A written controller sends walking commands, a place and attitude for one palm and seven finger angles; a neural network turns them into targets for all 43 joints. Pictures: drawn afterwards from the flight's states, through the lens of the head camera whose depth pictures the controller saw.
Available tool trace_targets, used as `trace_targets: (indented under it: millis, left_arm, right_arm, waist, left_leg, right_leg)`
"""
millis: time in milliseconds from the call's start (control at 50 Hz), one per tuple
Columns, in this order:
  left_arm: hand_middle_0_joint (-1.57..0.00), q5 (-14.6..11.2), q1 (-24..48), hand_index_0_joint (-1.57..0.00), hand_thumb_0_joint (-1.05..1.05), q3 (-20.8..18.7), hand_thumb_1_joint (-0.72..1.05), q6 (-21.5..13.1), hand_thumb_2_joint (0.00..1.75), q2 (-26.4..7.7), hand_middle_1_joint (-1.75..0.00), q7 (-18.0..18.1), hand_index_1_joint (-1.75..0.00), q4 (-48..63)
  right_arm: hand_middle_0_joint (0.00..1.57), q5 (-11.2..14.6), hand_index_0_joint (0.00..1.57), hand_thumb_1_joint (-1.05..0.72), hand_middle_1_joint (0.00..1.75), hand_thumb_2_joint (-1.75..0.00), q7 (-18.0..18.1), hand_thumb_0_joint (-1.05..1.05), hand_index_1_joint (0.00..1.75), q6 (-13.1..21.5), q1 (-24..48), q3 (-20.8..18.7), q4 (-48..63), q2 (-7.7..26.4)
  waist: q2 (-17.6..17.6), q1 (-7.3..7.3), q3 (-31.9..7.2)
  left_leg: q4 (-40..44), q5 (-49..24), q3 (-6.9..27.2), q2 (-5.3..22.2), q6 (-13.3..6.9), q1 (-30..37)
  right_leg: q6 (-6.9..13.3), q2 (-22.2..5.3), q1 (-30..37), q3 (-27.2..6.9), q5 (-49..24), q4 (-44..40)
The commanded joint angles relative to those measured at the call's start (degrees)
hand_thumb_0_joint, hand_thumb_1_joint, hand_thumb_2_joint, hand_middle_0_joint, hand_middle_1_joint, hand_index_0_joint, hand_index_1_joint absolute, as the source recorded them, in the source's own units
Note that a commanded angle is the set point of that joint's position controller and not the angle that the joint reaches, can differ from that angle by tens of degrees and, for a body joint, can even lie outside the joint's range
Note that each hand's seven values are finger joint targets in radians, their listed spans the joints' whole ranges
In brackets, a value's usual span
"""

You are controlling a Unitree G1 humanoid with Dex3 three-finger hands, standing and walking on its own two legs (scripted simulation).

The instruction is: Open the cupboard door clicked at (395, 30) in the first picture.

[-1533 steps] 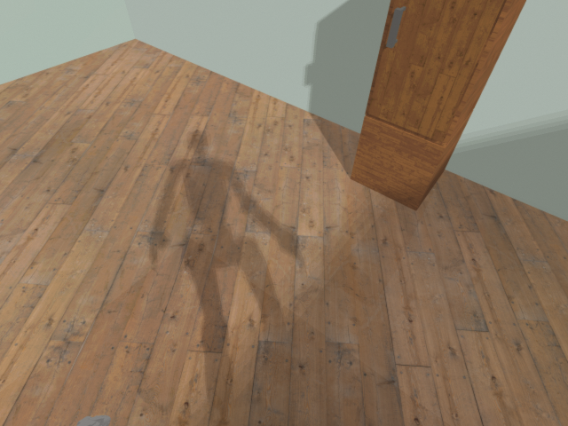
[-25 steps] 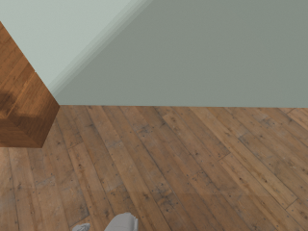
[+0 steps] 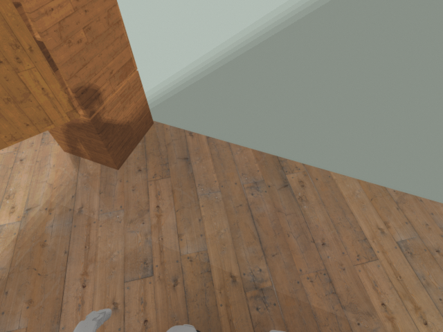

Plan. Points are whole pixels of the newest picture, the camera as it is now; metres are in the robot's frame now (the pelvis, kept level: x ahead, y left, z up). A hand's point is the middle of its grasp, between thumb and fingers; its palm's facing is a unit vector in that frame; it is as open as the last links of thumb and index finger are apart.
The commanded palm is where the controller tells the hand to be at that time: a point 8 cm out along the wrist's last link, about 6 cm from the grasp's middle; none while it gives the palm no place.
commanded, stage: turn to face it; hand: left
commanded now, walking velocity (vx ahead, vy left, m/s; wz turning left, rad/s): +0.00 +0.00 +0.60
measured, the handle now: out of the picture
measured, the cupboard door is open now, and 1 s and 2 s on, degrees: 57 57 57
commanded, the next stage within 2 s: take the last steps up to it in 0.90 s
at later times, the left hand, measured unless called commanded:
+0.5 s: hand out of the picture -0.03 +0.22 -0.18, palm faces +0.37 -0.89 -0.26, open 7.3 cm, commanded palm none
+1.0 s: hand out of the picture -0.03 +0.14 -0.15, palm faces +0.54 -0.81 -0.24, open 7.3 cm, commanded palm none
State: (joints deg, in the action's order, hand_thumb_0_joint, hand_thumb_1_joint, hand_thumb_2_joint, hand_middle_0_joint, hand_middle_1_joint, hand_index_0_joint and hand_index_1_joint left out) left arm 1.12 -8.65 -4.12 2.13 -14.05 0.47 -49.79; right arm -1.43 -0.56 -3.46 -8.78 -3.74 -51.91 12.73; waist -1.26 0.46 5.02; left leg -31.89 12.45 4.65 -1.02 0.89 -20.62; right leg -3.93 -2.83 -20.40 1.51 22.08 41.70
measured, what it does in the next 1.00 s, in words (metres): steps on the spot, turning left: right foot, then left foot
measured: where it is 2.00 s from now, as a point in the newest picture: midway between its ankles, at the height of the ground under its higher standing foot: (192, 330)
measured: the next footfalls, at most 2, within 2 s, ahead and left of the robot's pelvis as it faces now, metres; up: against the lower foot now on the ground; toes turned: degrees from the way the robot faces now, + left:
right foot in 0.02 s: +0.04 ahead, -0.13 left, +0.00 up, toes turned -1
left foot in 0.40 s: +0.02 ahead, +0.12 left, +0.00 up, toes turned +22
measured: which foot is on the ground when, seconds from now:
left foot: down 0.00-0.02, up 0.04-0.38, down 0.40-0.76, up 0.78-1.00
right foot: up 0.00-0.00, down 0.02-0.38, up 0.40-0.74, down 0.76-1.00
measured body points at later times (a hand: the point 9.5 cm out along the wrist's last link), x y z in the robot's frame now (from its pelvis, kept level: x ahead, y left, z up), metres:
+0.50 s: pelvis +0.00 +0.00 +0.00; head +0.04 +0.04 +0.44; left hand -0.05 +0.27 -0.16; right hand +0.20 -0.20 -0.13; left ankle -0.02 +0.11 -0.73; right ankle +0.01 -0.15 -0.67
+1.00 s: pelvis +0.02 -0.04 +0.01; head +0.06 -0.03 +0.46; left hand -0.06 +0.19 -0.13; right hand +0.21 -0.22 -0.15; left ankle -0.07 +0.07 -0.66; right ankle +0.06 -0.14 -0.73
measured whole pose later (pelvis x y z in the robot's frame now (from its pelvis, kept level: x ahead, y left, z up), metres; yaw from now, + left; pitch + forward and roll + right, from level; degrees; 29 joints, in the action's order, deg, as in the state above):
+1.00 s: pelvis +0.02 -0.04 +0.01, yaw +32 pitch +0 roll +2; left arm 1.6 -13.7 -2.2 -0.5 -9.0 1.7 -53.8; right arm -0.6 -0.4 -4.7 -8.8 -4.2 -56.9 12.7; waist -0.3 0.3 5.2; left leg -59.0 24.7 -0.2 0.2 3.3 -25.5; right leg 0.5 -5.0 -10.9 8.6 17.3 28.8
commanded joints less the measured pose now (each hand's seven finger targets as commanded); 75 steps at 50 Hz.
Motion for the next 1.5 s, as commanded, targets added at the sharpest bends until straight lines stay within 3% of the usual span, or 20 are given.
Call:
trace_targets:
  millis: [0, 20, 80, 260, 320, 340, 360, 380, 500, 700, 720, 740, 760, 860, 980, 1100, 1140, 1180, 1300, 1480]
  left_arm:
    - [-0.2, 0.78, -9.82, -0.2, 0.0, -2.83, 0.9, -2.43, 0.9, -11.59, -0.3, 1.2, -0.3, 2.14]
    - [-0.2, 0.68, -7.79, -0.2, 0.0, -2.58, 0.9, -2.19, 0.9, -13.69, -0.3, 1.35, -0.3, 3.21]
    - [-0.2, -0.04, -1.09, -0.2, 0.0, -0.77, 0.9, -2.81, 0.9, -6.83, -0.3, 1.49, -0.3, 3.95]
    - [-0.2, 0.65, -8.6, -0.2, 0.0, -2.32, 0.9, -2.69, 0.9, -9.43, -0.3, 1.49, -0.3, 0.6]
    - [-0.2, 0.3, -7.12, -0.2, 0.0, -2.6, 0.9, -2.4, 0.9, -9.83, -0.3, 0.98, -0.3, 0.2]
    - [-0.2, -0.29, -6.22, -0.2, 0.0, -2.62, 0.9, -2.17, 0.9, -9.42, -0.3, 0.76, -0.3, 0.88]
    - [-0.2, -0.67, -6.11, -0.2, 0.0, -2.05, 0.9, -1.75, 0.9, -5.9, -0.3, 0.28, -0.3, 3.0]
    - [-0.2, -0.28, -1.57, -0.2, 0.0, -0.63, 0.9, -1.3, 0.9, -3.79, -0.3, 0.47, -0.3, 5.41]
    - [-0.2, 0.01, -1.93, -0.2, 0.0, -1.19, 0.9, -0.03, 0.9, -4.1, -0.3, -0.23, -0.3, 1.07]
    - [-0.2, -0.5, -6.83, -0.2, 0.0, -0.63, 0.9, -1.56, 0.9, -3.16, -0.3, 0.25, -0.3, 0.32]
    - [-0.2, -0.18, -9.0, -0.2, 0.0, -1.14, 0.9, -2.26, 0.9, -5.77, -0.3, 0.59, -0.3, -0.06]
    - [-0.2, 0.7, -10.5, -0.2, 0.0, -2.17, 0.9, -2.85, 0.9, -10.64, -0.3, 1.12, -0.3, -0.36]
    - [-0.2, 0.6, -9.89, -0.2, 0.0, -1.78, 0.9, -2.73, 0.9, -12.32, -0.3, 1.0, -0.3, 0.11]
    - [-0.2, -0.05, -4.12, -0.2, 0.0, -0.1, 0.9, -3.46, 0.9, -5.14, -0.3, 1.46, -0.3, 0.62]
    - [-0.2, 0.51, -10.13, -0.2, 0.0, -0.69, 0.9, -3.43, 0.9, -6.3, -0.3, 1.6, -0.3, -2.85]
    - [-0.2, 0.2, -8.53, -0.2, 0.0, -1.71, 0.9, -3.31, 0.9, -7.98, -0.3, 0.46, -0.3, -5.14]
    - [-0.2, -0.36, -6.04, -0.2, 0.0, -1.14, 0.9, -2.66, 0.9, -3.15, -0.3, -0.58, -0.3, -3.09]
    - [-0.2, 0.57, 3.21, -0.2, 0.0, 0.17, 0.9, -2.4, 0.9, -1.51, -0.3, -0.31, -0.3, 0.09]
    - [-0.2, 0.44, -3.23, -0.2, 0.0, 0.54, 0.9, -2.95, 0.9, -0.63, -0.3, -1.63, -0.3, -5.71]
    - [-0.2, 0.11, 5.83, -0.2, 0.0, 1.42, 0.9, -2.96, 0.9, 1.16, -0.3, -1.77, -0.3, -3.53]
  right_arm:
    - [0.2, 0.9, 0.2, -0.9, 0.3, -0.9, 0.0, 0.0, 0.3, 1.2, 2.21, -2.73, 6.44, 6.07]
    - [0.2, 0.53, 0.2, -0.9, 0.3, -0.9, -0.33, 0.0, 0.3, 1.28, 3.76, -2.86, 7.27, 6.85]
    - [0.2, 0.16, 0.2, -0.9, 0.3, -0.9, -0.79, 0.0, 0.3, 0.13, 2.11, -2.9, 3.63, 6.29]
    - [0.2, 0.87, 0.2, -0.9, 0.3, -0.9, -1.32, 0.0, 0.3, 0.88, 6.68, -0.79, 3.74, 2.78]
    - [0.2, 0.7, 0.2, -0.9, 0.3, -0.9, -1.18, 0.0, 0.3, 1.31, 2.5, -1.15, 3.04, 4.25]
    - [0.2, 0.48, 0.2, -0.9, 0.3, -0.9, -1.14, 0.0, 0.3, 1.8, -1.4, -1.83, 2.14, 6.87]
    - [0.2, -0.09, 0.2, -0.9, 0.3, -0.9, -0.76, 0.0, 0.3, 2.31, -5.56, -3.51, 1.68, 13.85]
    - [0.2, 0.08, 0.2, -0.9, 0.3, -0.9, -0.19, 0.0, 0.3, 1.8, -9.44, -4.32, 0.57, 17.4]
    - [0.2, -0.12, 0.2, -0.9, 0.3, -0.9, 1.21, 0.0, 0.3, 2.49, 0.79, -2.04, 3.02, 11.03]
    - [0.2, 0.12, 0.2, -0.9, 0.3, -0.9, 0.98, 0.0, 0.3, 1.65, 1.21, -2.41, 2.95, 10.25]
    - [0.2, 0.6, 0.2, -0.9, 0.3, -0.9, 0.69, 0.0, 0.3, 1.75, 1.12, -2.24, 3.28, 8.28]
    - [0.2, 1.0, 0.2, -0.9, 0.3, -0.9, 0.39, 0.0, 0.3, 1.85, 0.59, -1.65, 4.19, 4.18]
    - [0.2, 0.67, 0.2, -0.9, 0.3, -0.9, 0.21, 0.0, 0.3, 1.53, 1.96, -1.69, 4.93, 5.1]
    - [0.2, 0.5, 0.2, -0.9, 0.3, -0.9, -0.1, 0.0, 0.3, 0.33, 0.39, -1.28, -0.01, 3.75]
    - [0.2, 0.87, 0.2, -0.9, 0.3, -0.9, 0.03, 0.0, 0.3, 0.8, 4.16, 0.0, -1.0, 1.29]
    - [0.2, 0.37, 0.2, -0.9, 0.3, -0.9, -0.09, 0.0, 0.3, 2.71, -1.32, 0.39, -2.79, 2.32]
    - [0.2, -0.54, 0.2, -0.9, 0.3, -0.9, 0.38, 0.0, 0.3, 3.4, -8.9, -1.41, -4.27, 9.59]
    - [0.2, -0.74, 0.2, -0.9, 0.3, -0.9, 1.58, 0.0, 0.3, 3.49, -16.05, -1.57, -6.13, 11.5]
    - [0.2, 0.34, 0.2, -0.9, 0.3, -0.9, 2.21, 0.0, 0.3, 6.5, -11.81, 0.78, -5.21, 4.62]
    - [0.2, 0.21, 0.2, -0.9, 0.3, -0.9, 2.55, 0.0, 0.3, 7.14, -20.29, 1.61, -10.34, 2.46]
  waist:
    - [13.91, -3.94, -9.04]
    - [16.02, -4.02, -7.04]
    - [12.35, 0.58, -3.38]
    - [13.0, -3.64, -6.71]
    - [11.83, -0.97, -7.46]
    - [6.63, 1.66, -9.62]
    - [-11.09, 3.74, -12.85]
    - [-16.02, 5.8, -11.93]
    - [-7.68, 0.15, -5.59]
    - [-6.64, -2.06, -8.53]
    - [-0.79, -3.12, -9.37]
    - [14.53, -3.53, -8.86]
    - [14.77, -3.93, -7.68]
    - [12.34, -0.02, -5.01]
    - [10.53, -3.1, -5.68]
    - [10.21, -0.91, -4.73]
    - [-11.01, 3.35, -4.48]
    - [-15.03, 6.58, -2.5]
    - [-3.62, -0.02, -2.44]
    - [-3.83, 1.79, 2.19]
  left_leg:
    - [-10.93, 13.26, 1.42, -1.74, -0.08, -16.9]
    - [-25.36, 21.99, -1.97, -2.38, 1.11, -15.32]
    - [-40.17, 12.58, -1.33, 1.96, 2.05, -15.06]
    - [-11.67, 14.09, -10.38, 1.57, 2.04, -5.37]
    - [0.55, 5.34, -11.57, 0.69, 0.87, 4.59]
    - [7.22, -3.32, -9.19, 2.8, -0.45, 13.6]
    - [8.75, -21.76, 11.3, 17.71, -7.4, 24.26]
    - [10.47, -33.6, 18.75, 26.23, -14.45, 22.88]
    - [13.9, -9.96, 6.89, 14.28, -9.36, 7.82]
    - [5.98, -11.39, 9.49, 10.61, -7.48, 1.85]
    - [0.9, -6.08, 7.03, 7.0, -4.64, -2.84]
    - [-11.64, 10.79, -1.87, -1.31, -0.24, -12.49]
    - [-24.86, 22.99, -2.04, -2.09, 0.3, -11.6]
    - [-36.18, 11.21, -2.4, 1.64, 2.04, -11.75]
    - [-17.46, 14.36, -6.92, 1.15, 2.05, -5.59]
    - [3.75, 6.97, -10.98, 0.31, -0.01, 9.57]
    - [12.87, 8.38, 8.55, 13.92, -7.02, 23.9]
    - [20.9, 11.89, 22.48, 22.55, -14.6, 21.06]
    - [21.06, -8.57, 5.31, 14.04, -11.5, 19.24]
    - [22.03, -15.54, 2.53, 14.39, -12.16, 19.85]
  right_leg:
    - [7.03, -16.75, 22.72, -18.25, -1.95, -26.45]
    - [12.45, -26.51, 14.67, -22.66, -6.96, -28.65]
    - [10.81, -17.2, 10.69, -7.54, -24.46, -22.91]
    - [10.03, -18.65, 19.83, 3.19, -42.44, -15.47]
    - [6.54, -17.72, 14.55, 6.94, -36.58, -9.48]
    - [4.14, -16.88, 8.46, 8.95, -31.56, -1.9]
    - [-0.32, -8.73, -7.12, 11.25, -3.08, 11.61]
    - [-0.81, -5.17, -13.85, 5.87, 18.13, 20.24]
    - [-0.49, -3.99, -9.95, -0.33, 1.57, 22.1]
    - [0.61, 1.53, 11.26, 2.85, -7.21, -12.11]
    - [1.58, -2.59, 18.13, -1.54, -10.35, -19.66]
    - [6.77, -17.35, 22.69, -17.15, -14.88, -24.82]
    - [12.39, -25.31, 15.1, -20.34, -20.2, -25.72]
    - [10.11, -14.33, 14.18, -3.38, -37.22, -20.99]
    - [11.53, -15.58, 18.3, -1.64, -42.75, -19.3]
    - [8.81, -16.16, 9.55, -1.01, -12.84, -18.79]
    - [2.96, -5.77, -10.56, 8.03, 6.65, -1.26]
    - [2.84, -2.47, -20.65, 2.47, 13.21, 19.71]
    - [2.53, -3.81, -17.02, 0.3, -5.3, 22.37]
    - [2.45, -3.41, -16.31, 2.02, -9.7, 8.31]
